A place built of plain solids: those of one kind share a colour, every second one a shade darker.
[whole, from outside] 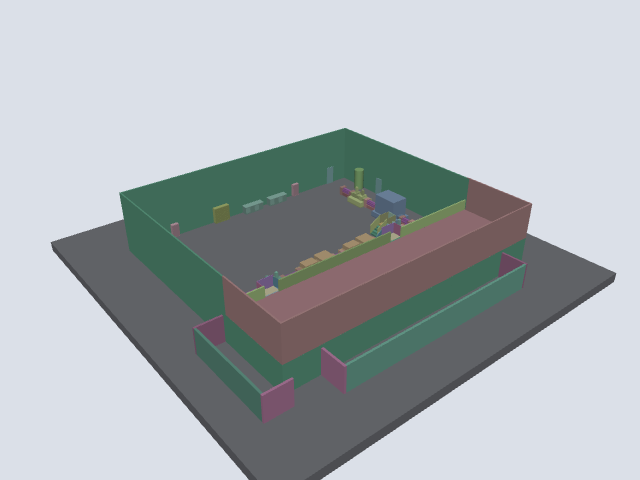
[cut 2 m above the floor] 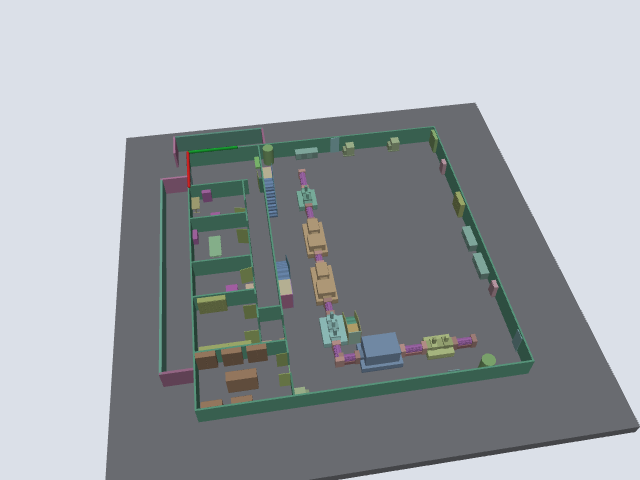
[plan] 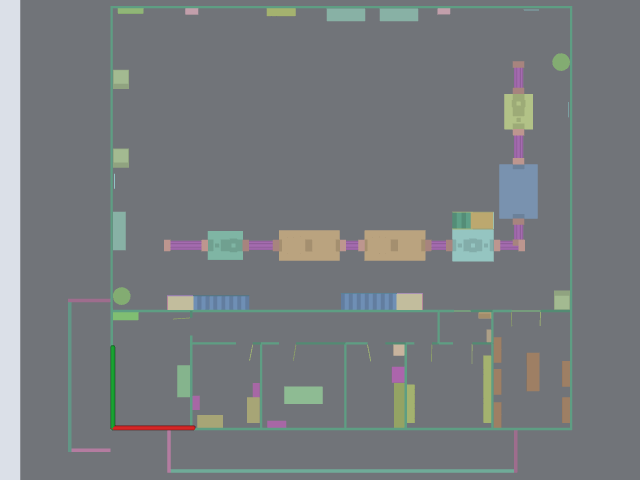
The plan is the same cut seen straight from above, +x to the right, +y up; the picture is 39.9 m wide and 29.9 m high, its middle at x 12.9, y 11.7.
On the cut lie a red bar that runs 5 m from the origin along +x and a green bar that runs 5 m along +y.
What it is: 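A pump hall with its main, pump sets and valves, low rooms beside it, and over them a gallery reached by a steep steel stair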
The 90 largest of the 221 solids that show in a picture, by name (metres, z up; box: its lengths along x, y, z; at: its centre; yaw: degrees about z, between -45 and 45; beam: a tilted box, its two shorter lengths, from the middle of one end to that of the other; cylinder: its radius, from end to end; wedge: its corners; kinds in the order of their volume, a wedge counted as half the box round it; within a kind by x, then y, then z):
{
 "wall_1": {"box": [0.15, 7.58, 2.95], "at": [-0.07, 3.64, 1.43]},
 "wall_2": {"box": [0.15, 19.15, 6.55], "at": [-0.07, 16.7, 3.23]},
 "wall_3": {"box": [5.18, 0.15, 2.95], "at": [2.44, -0.07, 1.43]},
 "wall_4": {"box": [4.88, 0.15, 3.11], "at": [2.44, 7.28, 1.5]},
 "wall_5": {"box": [0.15, 5.26, 2.95], "at": [4.88, 2.63, 1.43]},
 "wall_6": {"box": [2.79, 0.15, 2.95], "at": [6.27, 5.26, 1.43]},
 "wall_7": {"box": [4.65, 0.15, 2.95], "at": [7.05, -0.07, 1.43]},
 "wall_8": {"box": [0.15, 5.26, 2.95], "at": [9.23, 2.63, 1.43]},
 "wall_9": {"box": [5.55, 0.15, 2.95], "at": [11.86, -0.07, 1.43]},
 "wall_10": {"box": [15.41, 0.15, 3.11], "at": [12.59, 7.28, 1.5]},
 "wall_11": {"box": [3.08, 0.15, 2.95], "at": [12.94, 5.26, 1.43]},
 "wall_12": {"box": [28.77, 0.15, 6.55], "at": [14.23, 26.2, 3.23]},
 "wall_13": {"box": [0.15, 5.26, 2.95], "at": [14.48, 2.63, 1.43]},
 "wall_14": {"box": [1.38, 0.15, 2.95], "at": [15.17, 5.26, 1.43]},
 "wall_15": {"box": [4.06, 0.15, 2.95], "at": [16.36, -0.07, 1.43]},
 "wall_16": {"box": [0.15, 5.26, 2.95], "at": [18.24, 2.63, 1.43]},
 "wall_17": {"box": [0.15, 2.02, 2.95], "at": [20.29, 6.27, 1.43]},
 "wall_18": {"box": [5.7, 0.15, 2.95], "at": [20.94, -0.07, 1.43]},
 "wall_19": {"box": [1.34, 0.15, 3.11], "at": [22.97, 7.28, 1.5]},
 "wall_20": {"box": [0.15, 5.26, 2.95], "at": [23.64, 2.63, 1.43]},
 "wall_21": {"box": [0.15, 2.02, 2.95], "at": [23.64, 6.27, 1.43]},
 "wall_22": {"box": [5.13, 0.15, 2.95], "at": [26.05, -0.07, 1.43]},
 "wall_23": {"box": [1.84, 0.15, 3.11], "at": [27.55, 7.28, 1.5]},
 "wall_24": {"box": [0.15, 7.58, 2.95], "at": [28.55, 3.64, 1.43]},
 "wall_25": {"box": [0.15, 19.15, 6.55], "at": [28.55, 16.7, 3.23]},
 "mezz_deck_1": {"box": [28.47, 7.33, 0.15], "at": [14.23, 3.67, 2.98]},
 "mezz_outer_1": {"box": [0.15, 7.58, 3.66], "at": [-0.07, 3.64, 4.73]},
 "mezz_outer_2": {"box": [5.18, 0.15, 3.66], "at": [2.44, -0.07, 4.73]},
 "mezz_outer_3": {"box": [4.65, 0.15, 3.66], "at": [7.05, -0.07, 4.73]},
 "mezz_outer_4": {"box": [5.55, 0.15, 3.66], "at": [11.86, -0.07, 4.73]},
 "mezz_outer_5": {"box": [4.06, 0.15, 3.66], "at": [16.36, -0.07, 4.73]},
 "mezz_outer_6": {"box": [5.7, 0.15, 3.66], "at": [20.94, -0.07, 4.73]},
 "mezz_outer_7": {"box": [5.13, 0.15, 3.66], "at": [26.05, -0.07, 4.73]},
 "mezz_outer_8": {"box": [0.15, 7.58, 3.66], "at": [28.55, 3.64, 4.73]},
 "yard_wall_1": {"box": [0.22, 9.54, 2.65], "at": [-2.69, 3.27, 1.27]},
 "yard_wall_2": {"box": [21.83, 0.22, 2.65], "at": [14.29, -2.69, 1.27]},
 "surge_vessel_1": {"box": [2.4, 3.4, 0.52], "at": [25.27, 14.72, 0.36]},
 "surge_vessel_2": {"box": [0.74, 3.4, 0.36], "at": [25.27, 14.72, 0.8]},
 "surge_vessel_3": {"box": [1.93, 2.79, 2.08], "at": [25.27, 14.72, 1.66]},
 "pump_set_1": {"box": [1.46, 0.97, 0.8], "at": [11.26, 11.36, 1.02]},
 "pump_set_2": {"box": [3.8, 1.9, 0.52], "at": [12.24, 11.36, 0.36]},
 "pump_set_3": {"box": [3.8, 0.74, 0.36], "at": [12.24, 11.36, 0.8]},
 "pump_set_4": {"box": [1.46, 1.5, 0.78], "at": [13.15, 11.36, 1.01]},
 "pump_set_5": {"box": [1.46, 0.97, 0.8], "at": [16.59, 11.36, 1.02]},
 "pump_set_6": {"box": [3.8, 1.9, 0.52], "at": [17.57, 11.36, 0.36]},
 "pump_set_7": {"box": [3.8, 0.74, 0.36], "at": [17.57, 11.36, 0.8]},
 "pump_set_8": {"box": [1.46, 1.5, 0.78], "at": [18.48, 11.36, 1.01]},
 "panel_1": {"box": [0.48, 1.6, 2.0], "at": [23.95, 0.8, 1.1]},
 "panel_2": {"box": [0.48, 1.6, 2.0], "at": [23.95, 2.86, 1.1]},
 "panel_3": {"box": [0.48, 1.6, 2.0], "at": [23.95, 4.85, 1.1]},
 "panel_4": {"box": [0.78, 2.4, 2.0], "at": [26.18, 3.47, 1.1]},
 "panel_5": {"box": [0.48, 1.6, 2.0], "at": [28.23, 1.1, 1.1]},
 "panel_6": {"box": [0.48, 1.6, 2.0], "at": [28.23, 3.36, 1.1]},
 "mezz_landing_1": {"box": [1.6, 0.87, 3.11], "at": [4.21, 7.77, 1.5]},
 "mezz_landing_2": {"box": [1.6, 1.02, 3.11], "at": [18.47, 7.84, 1.5]},
 "lockers_1": {"box": [1.8, 0.48, 1.7], "at": [10.49, 25.89, 0.95]},
 "lockers_2": {"box": [0.48, 2.4, 1.7], "at": [18.55, 1.5, 0.95]},
 "lockers_3": {"box": [0.48, 2.4, 1.7], "at": [23.33, 1.5, 0.95]},
 "lockers_4": {"box": [0.48, 1.8, 1.7], "at": [23.33, 3.6, 0.95]},
 "yard_cheek_1": {"box": [2.65, 0.22, 2.65], "at": [-1.48, -1.39, 1.27]},
 "yard_cheek_2": {"box": [2.65, 0.22, 2.65], "at": [-1.48, 7.93, 1.27]},
 "yard_cheek_3": {"box": [0.22, 2.65, 2.65], "at": [3.49, -1.48, 1.27]},
 "yard_cheek_4": {"box": [0.22, 2.65, 2.65], "at": [25.1, -1.48, 1.27]},
 "air_receiver_1": {"cylinder": 0.55, "from": [0.55, 8.21, 0.0], "to": [0.55, 8.21, 2.4]},
 "air_receiver_2": {"cylinder": 0.55, "from": [27.92, 22.78, 0.0], "to": [27.92, 22.78, 2.4]},
 "mezz_parapet_1": {"box": [3.51, 0.15, 1.15], "at": [1.75, 7.28, 3.58]},
 "mezz_parapet_2": {"box": [12.86, 0.15, 1.15], "at": [11.34, 7.28, 3.58]},
 "mezz_parapet_3": {"box": [9.3, 0.15, 1.15], "at": [23.82, 7.28, 3.58]},
 "mezz_step_1": {"box": [0.25, 0.85, 2.91], "at": [5.14, 7.78, 1.4]},
 "mezz_step_2": {"box": [0.25, 0.85, 2.7], "at": [5.39, 7.78, 1.3]},
 "mezz_step_3": {"box": [0.25, 1.0, 2.29], "at": [16.8, 7.85, 1.1]},
 "mezz_step_4": {"box": [0.25, 1.0, 2.5], "at": [17.05, 7.85, 1.2]},
 "mezz_step_5": {"box": [0.25, 1.0, 2.7], "at": [17.3, 7.85, 1.3]},
 "mezz_step_6": {"box": [0.25, 1.0, 2.91], "at": [17.55, 7.85, 1.4]},
 "manifold_valves_1": {"box": [2.6, 2.0, 0.52], "at": [22.43, 11.36, 0.36]},
 "manifold_valves_2": {"box": [2.6, 0.74, 0.36], "at": [22.43, 11.36, 0.8]},
 "work_bench_1": {"box": [2.34, 0.7, 0.91], "at": [14.51, 25.77, 0.41]},
 "work_bench_2": {"box": [2.34, 0.7, 0.91], "at": [17.82, 25.77, 0.41]},
 "inlet_valves_1": {"box": [2.2, 1.8, 0.52], "at": [7.0, 11.36, 0.36]},
 "inlet_valves_2": {"box": [2.2, 0.74, 0.36], "at": [7.0, 11.36, 0.8]},
 "outlet_valves_1": {"box": [1.8, 2.2, 0.52], "at": [25.27, 19.69, 0.36]},
 "outlet_valves_2": {"box": [0.74, 2.2, 0.36], "at": [25.27, 19.69, 0.8]},
 "tote_1": {"box": [0.9, 0.84, 1.04], "at": [0.5, 16.94, 0.64]},
 "tote_2": {"box": [0.9, 0.84, 1.04], "at": [0.5, 21.85, 0.64]},
 "tote_3": {"box": [0.9, 0.84, 1.04], "at": [27.97, 7.81, 0.64]},
 "staging_1": {"box": [1.44, 1.1, 0.9], "at": [23.01, 12.91, 0.4]},
 "vending_1": {"box": [0.78, 1.0, 1.75], "at": [17.78, 3.3, 0.97]},
 "tool_board_1": {"box": [1.6, 0.33, 1.8], "at": [1.1, 25.97, 1.0]},
 "fridge_1": {"box": [0.68, 0.7, 1.7], "at": [17.83, 4.83, 0.95]},
 "shelf_1": {"box": [0.45, 0.9, 1.95], "at": [8.93, 2.35, 0.93]}
}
